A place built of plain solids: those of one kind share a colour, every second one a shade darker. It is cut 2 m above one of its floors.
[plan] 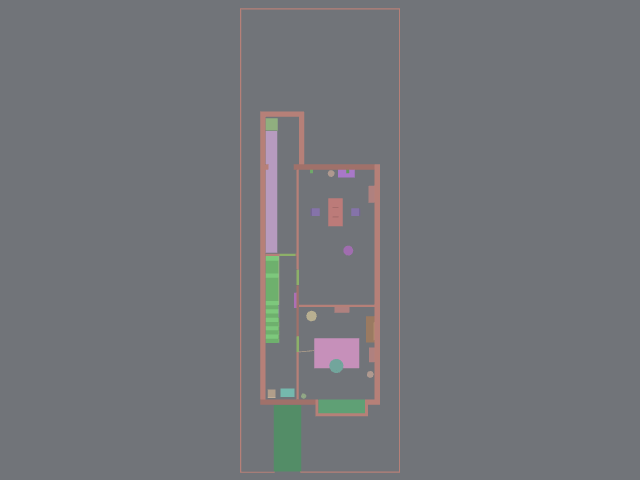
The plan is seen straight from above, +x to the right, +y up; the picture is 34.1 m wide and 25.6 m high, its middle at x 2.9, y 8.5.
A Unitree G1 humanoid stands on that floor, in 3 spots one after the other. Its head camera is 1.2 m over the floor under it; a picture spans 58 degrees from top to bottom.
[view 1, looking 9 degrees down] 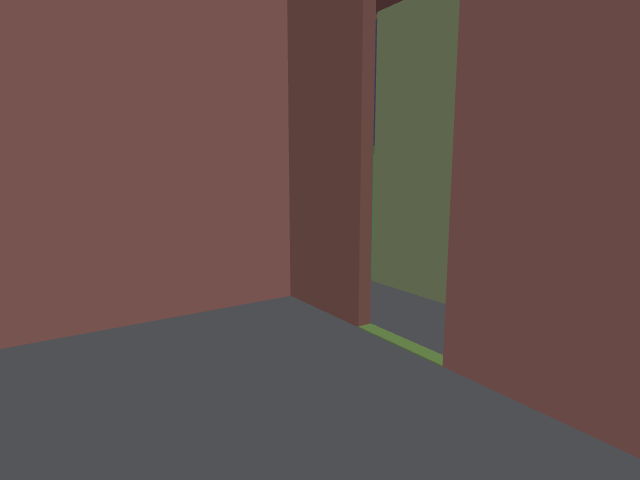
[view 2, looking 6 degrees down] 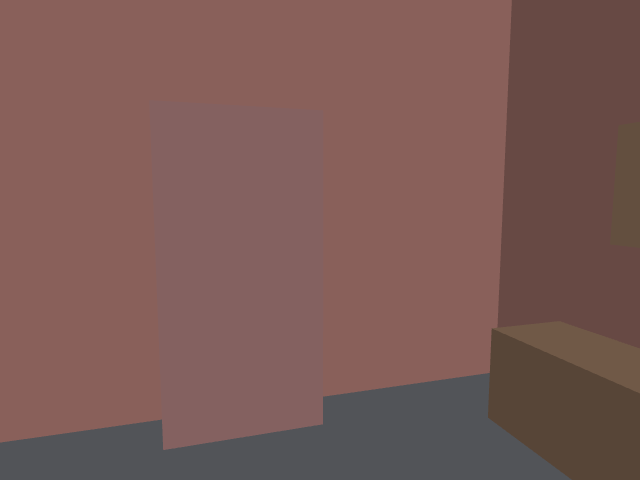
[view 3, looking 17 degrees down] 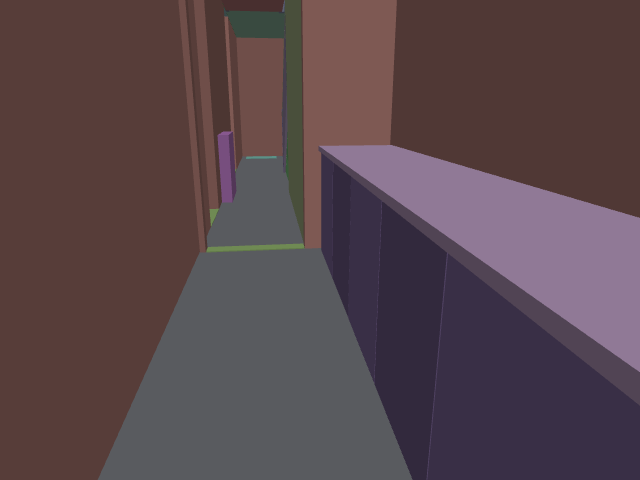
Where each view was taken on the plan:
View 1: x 3.82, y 8.60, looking -124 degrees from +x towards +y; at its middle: wall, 3.72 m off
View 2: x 3.82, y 2.55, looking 73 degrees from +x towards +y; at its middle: shelf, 2.18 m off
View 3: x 1.05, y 11.42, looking -97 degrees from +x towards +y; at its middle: wall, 3.85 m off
